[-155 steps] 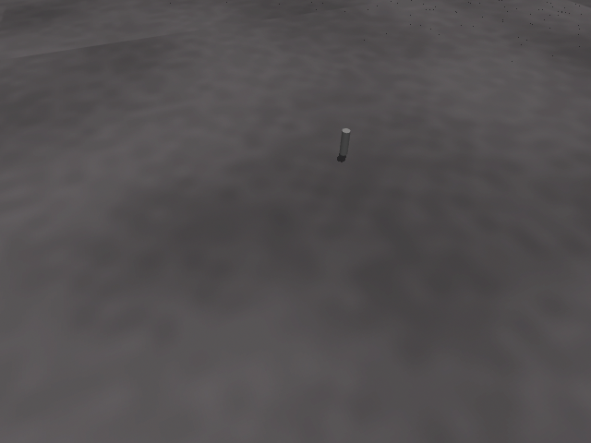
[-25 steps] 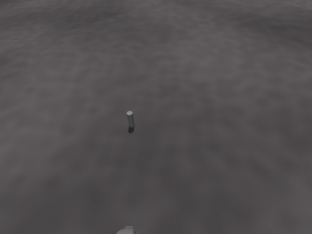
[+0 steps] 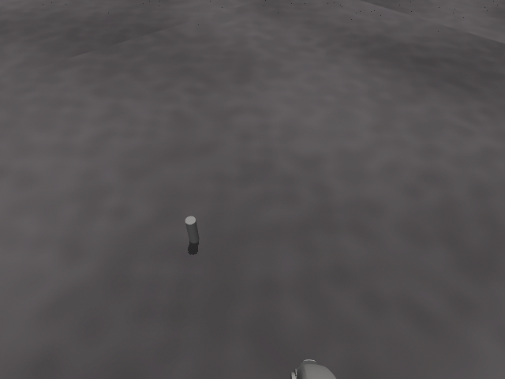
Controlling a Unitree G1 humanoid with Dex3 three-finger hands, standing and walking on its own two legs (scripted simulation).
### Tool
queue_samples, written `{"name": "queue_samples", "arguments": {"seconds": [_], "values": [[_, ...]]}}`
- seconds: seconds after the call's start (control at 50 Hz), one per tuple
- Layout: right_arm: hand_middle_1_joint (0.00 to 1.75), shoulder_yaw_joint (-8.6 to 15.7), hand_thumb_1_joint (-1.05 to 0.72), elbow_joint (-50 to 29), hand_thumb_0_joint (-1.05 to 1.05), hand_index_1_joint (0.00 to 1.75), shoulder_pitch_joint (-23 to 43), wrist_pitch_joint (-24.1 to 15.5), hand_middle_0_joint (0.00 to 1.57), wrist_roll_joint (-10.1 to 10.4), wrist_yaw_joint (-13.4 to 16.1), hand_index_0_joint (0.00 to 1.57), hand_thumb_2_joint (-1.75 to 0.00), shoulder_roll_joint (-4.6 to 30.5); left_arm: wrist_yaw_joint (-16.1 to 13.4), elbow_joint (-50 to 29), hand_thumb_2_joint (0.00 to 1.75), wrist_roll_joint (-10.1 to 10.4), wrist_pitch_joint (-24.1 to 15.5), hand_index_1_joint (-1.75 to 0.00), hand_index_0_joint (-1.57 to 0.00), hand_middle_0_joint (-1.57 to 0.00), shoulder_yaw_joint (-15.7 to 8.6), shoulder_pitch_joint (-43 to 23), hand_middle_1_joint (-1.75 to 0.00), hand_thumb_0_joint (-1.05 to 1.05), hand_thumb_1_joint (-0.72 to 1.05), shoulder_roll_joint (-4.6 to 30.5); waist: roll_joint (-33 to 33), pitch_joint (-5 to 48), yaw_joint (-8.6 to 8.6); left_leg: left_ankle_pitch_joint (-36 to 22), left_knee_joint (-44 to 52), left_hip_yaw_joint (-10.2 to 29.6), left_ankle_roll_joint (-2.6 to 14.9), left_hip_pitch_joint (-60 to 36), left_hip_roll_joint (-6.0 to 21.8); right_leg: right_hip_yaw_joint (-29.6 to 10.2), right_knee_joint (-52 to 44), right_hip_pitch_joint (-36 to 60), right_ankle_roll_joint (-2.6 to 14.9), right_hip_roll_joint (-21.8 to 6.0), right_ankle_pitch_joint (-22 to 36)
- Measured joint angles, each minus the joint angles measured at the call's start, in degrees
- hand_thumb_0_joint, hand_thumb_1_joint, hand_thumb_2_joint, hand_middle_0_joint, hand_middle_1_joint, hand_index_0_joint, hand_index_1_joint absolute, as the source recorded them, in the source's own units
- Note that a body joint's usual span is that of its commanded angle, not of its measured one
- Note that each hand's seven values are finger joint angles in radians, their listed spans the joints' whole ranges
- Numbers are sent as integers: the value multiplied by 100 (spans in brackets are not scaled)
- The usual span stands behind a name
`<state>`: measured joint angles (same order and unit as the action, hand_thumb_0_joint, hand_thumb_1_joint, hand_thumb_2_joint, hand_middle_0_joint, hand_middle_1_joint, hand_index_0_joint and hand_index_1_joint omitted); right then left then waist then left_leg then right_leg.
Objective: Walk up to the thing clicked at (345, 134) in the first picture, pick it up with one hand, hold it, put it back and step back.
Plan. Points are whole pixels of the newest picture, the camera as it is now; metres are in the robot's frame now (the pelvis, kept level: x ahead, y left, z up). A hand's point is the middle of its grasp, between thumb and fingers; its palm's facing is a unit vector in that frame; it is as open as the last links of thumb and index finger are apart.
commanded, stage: walk up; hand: left
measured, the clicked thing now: (192, 230) +0.86 +0.23 -0.70
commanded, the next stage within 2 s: none
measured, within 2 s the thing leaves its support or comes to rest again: neither
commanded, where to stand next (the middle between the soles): +0.52 +0.01 m, yaw +2 degrees
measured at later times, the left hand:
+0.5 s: hand (98, 355) +0.22 +0.28 -0.15, palm faces +0.02 -0.94 -0.35, open 7.4 cm
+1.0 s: hand (132, 246) +0.44 +0.26 -0.13, palm faces -0.03 -0.91 -0.42, open 7.4 cm
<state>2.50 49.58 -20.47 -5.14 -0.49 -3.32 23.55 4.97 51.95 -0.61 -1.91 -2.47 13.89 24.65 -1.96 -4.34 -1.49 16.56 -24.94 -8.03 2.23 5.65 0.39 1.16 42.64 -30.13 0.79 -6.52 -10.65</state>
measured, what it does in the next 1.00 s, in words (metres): walks ahead: right foot, then left foot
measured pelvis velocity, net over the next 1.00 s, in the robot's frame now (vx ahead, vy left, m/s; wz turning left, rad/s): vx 0.35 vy -0.02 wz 0.01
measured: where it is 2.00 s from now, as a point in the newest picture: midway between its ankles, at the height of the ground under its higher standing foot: (246, 315)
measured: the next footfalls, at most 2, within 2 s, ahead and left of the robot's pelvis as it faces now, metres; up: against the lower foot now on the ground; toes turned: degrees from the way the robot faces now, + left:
right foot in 0.12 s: +0.21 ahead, -0.15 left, +0.00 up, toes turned -4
left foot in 0.50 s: +0.33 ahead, +0.13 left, +0.00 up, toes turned +8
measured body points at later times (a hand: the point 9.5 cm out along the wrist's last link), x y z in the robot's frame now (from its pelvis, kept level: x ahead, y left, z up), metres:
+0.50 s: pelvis +0.19 +0.00 -0.01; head +0.19 +0.01 +0.44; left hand +0.22 +0.33 -0.12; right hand +0.27 -0.33 -0.11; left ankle +0.28 +0.13 -0.74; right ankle +0.17 -0.14 -0.74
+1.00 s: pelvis +0.35 -0.02 -0.02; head +0.36 -0.05 +0.43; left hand +0.44 +0.31 -0.11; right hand +0.38 -0.34 -0.15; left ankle +0.29 +0.12 -0.71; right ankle +0.44 -0.14 -0.74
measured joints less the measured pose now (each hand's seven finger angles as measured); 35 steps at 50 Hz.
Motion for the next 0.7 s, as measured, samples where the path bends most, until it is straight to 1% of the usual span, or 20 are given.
{"name": "queue_samples", "arguments": {"seconds": [0.06, 0.12, 0.14, 0.16, 0.2, 0.22, 0.24, 0.3, 0.36, 0.4, 0.46, 0.5, 0.52, 0.54, 0.58, 0.6, 0.64, 0.7], "values": [[30, 8, -90, 46, 1, 30, -127, 55, 21, -12, 0, 20, -90, 42, 24, -26, 90, 6, -16, -30, -20, -20, -27, -148, -30, 1, 91, -46, 108, 16, -65, 293, -122, 14, -97, -170, 27, 61, -615, 256, 64, 68, 191], [30, 6, -90, 49, 1, 30, -260, 118, 21, -19, 24, 20, -90, 73, 3, -88, 90, 2, -107, -30, -20, -20, -50, -231, -30, 1, 91, -41, 224, 82, -107, 817, -654, 84, -206, -172, 139, 157, -1080, 747, 139, 268, 214], [30, 5, -90, 70, 1, 30, -252, 140, 21, -17, 45, 20, -90, 90, -36, -111, 90, -9, -167, -30, -20, -20, -79, -286, -30, 1, 91, -73, 338, 50, -93, 1000, -1136, 152, -141, -26, 270, 217, -974, 777, 100, 364, 264], [30, -3, -90, 105, 1, 30, -196, 181, 21, -12, 68, 20, -90, 80, -79, -160, 90, -9, -220, -30, -20, -20, -90, -330, -30, 1, 91, -104, 405, -3, -74, 1071, -1796, 320, -74, 216, 296, 268, -790, 779, 70, 412, 125], [30, -39, -90, 170, 1, 30, -52, 249, 21, -19, 93, 20, -90, 66, -127, -257, 90, 46, -281, -30, -20, -20, -46, -355, -30, 1, 91, -169, 439, -67, 1, 1099, -3018, 584, -1, 784, 159, 283, -690, 883, 89, 420, -80], [30, -46, -90, 188, 1, 30, 19, 262, 21, -5, 93, 20, -90, 78, -144, -286, 90, 72, -291, -30, -20, -20, -14, -342, -30, 1, 91, -214, 470, -85, 38, 994, -3388, 660, 17, 1045, 121, 291, -770, 991, 101, 425, -108], [30, -49, -90, 193, 1, 30, 84, 258, 21, 9, 84, 20, -90, 95, -159, -309, 90, 86, -289, -30, -20, -20, 14, -310, -30, 1, 91, -257, 506, -94, 70, 875, -3565, 700, 26, 1275, 123, 302, -893, 1116, 106, 435, -106], [30, -18, -90, 146, 1, 30, 223, 211, 20, -5, 22, 20, -90, 135, -174, -331, 90, 79, -279, -30, -20, -20, 72, -146, -30, 1, 90, -313, 570, -56, 139, 524, -3327, 736, -19, 1810, 266, 341, -1256, 1445, 99, 467, -87], [30, 33, -90, 117, 1, 30, 316, 207, 20, -56, -56, 20, -90, 144, -160, -332, 90, 29, -258, -30, -20, -20, 71, 46, -30, 1, 90, -269, 541, 2, 205, 270, -2569, 706, -118, 2096, 431, 382, -1419, 1666, 119, 483, -188], [30, 65, -90, 135, 1, 30, 363, 214, 20, -86, -103, 20, -90, 140, -144, -323, 90, 3, -241, -30, -20, -20, 51, 169, -30, 1, 90, -204, 483, 38, 263, 48, -2029, 666, -164, 2152, 501, 402, -1431, 1776, 106, 481, -312], [30, 108, -90, 172, 1, 30, 386, 186, 20, -106, -137, 20, -90, 135, -119, -278, 90, -3, -194, -30, -20, -20, 21, 335, -30, 1, 90, -83, 366, 94, 339, -281, -1303, 590, -182, 2010, 507, 425, -1287, 1905, 43, 445, -597], [30, 135, -90, 170, 1, 30, 347, 123, 20, -124, -133, 20, -90, 167, -109, -236, 90, -12, -144, -30, -20, -20, 13, 451, -30, 1, 90, -8, 299, 159, 345, -395, -908, 498, -149, 1750, 442, 436, -983, 1927, 3, 386, -921], [30, 155, -90, 169, 1, 30, 342, 73, 20, -134, -108, 20, -90, 165, -117, -209, 90, -25, -116, -30, -20, -20, 7, 503, -30, 1, 90, 39, 196, 172, 334, -645, -882, 441, -131, 1674, 355, 395, -680, 1874, 45, 286, -1159], [30, 170, -90, 151, 1, 30, 350, 25, 20, -154, -74, 20, -90, 156, -138, -154, 90, -22, -76, -30, -20, -20, -4, 526, -30, 1, 90, 64, 81, 165, 325, -608, -1047, 358, -117, 1672, 276, 274, -167, 1718, 111, 208, -1378], [30, 162, -90, 76, 1, 30, 361, -25, 20, -118, -24, 20, -90, 134, -199, 0, 90, -8, 19, -30, -20, -20, 8, 517, -30, 1, 90, 50, 21, 156, 244, -348, -1252, 299, -61, 1626, 243, -10, 1014, 1249, 190, 362, -1604], [30, 142, -90, 48, 1, 30, 362, -31, 20, -89, -4, 20, -90, 97, -213, 59, 90, 1, 43, -30, -20, -20, 27, 504, -30, 1, 90, 62, -19, 137, 209, -290, -1206, 270, -36, 1525, 234, -96, 1437, 1029, 203, 434, -1550], [30, 78, -90, 7, 1, 30, 331, -37, 20, -55, 36, 20, -90, 13, -214, 126, 90, 27, 38, -30, -20, -20, 37, 476, -30, 1, 91, 96, -129, 92, 163, -287, -962, 202, -34, 1254, 195, -159, 1790, 668, 189, 445, -1299], [30, 7, -90, -10, 1, 30, 231, -33, 21, -46, 56, 20, -90, -33, -170, 132, 90, 30, 11, -30, -20, -20, 24, 426, -30, 1, 91, 97, -178, 54, 128, -288, -627, 139, -29, 909, 161, -86, 1478, 314, 78, 292, -1020]]}}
